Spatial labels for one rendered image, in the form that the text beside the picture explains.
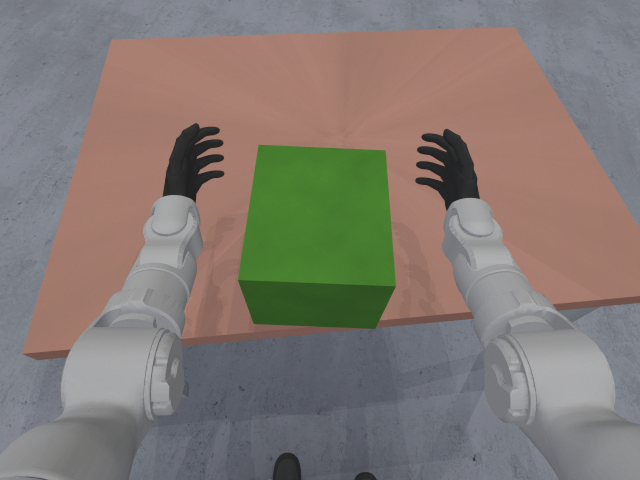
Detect robot right forearm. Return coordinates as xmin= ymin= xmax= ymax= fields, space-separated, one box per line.
xmin=442 ymin=198 xmax=615 ymax=405

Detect left robot upper arm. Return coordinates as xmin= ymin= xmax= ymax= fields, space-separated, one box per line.
xmin=0 ymin=327 xmax=184 ymax=480

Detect robot left forearm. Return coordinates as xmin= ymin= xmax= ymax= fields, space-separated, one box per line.
xmin=61 ymin=195 xmax=203 ymax=409

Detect table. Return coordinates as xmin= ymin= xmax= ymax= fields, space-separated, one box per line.
xmin=22 ymin=27 xmax=640 ymax=398

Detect right robot hand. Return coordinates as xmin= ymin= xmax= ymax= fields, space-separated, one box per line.
xmin=415 ymin=129 xmax=480 ymax=210

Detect left robot foot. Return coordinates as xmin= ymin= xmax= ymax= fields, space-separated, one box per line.
xmin=273 ymin=453 xmax=301 ymax=480

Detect left robot hand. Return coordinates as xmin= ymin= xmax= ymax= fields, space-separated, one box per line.
xmin=163 ymin=123 xmax=224 ymax=203

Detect carton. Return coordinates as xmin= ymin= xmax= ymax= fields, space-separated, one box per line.
xmin=238 ymin=145 xmax=396 ymax=329

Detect right robot upper arm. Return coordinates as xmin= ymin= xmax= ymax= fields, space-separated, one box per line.
xmin=484 ymin=329 xmax=640 ymax=480

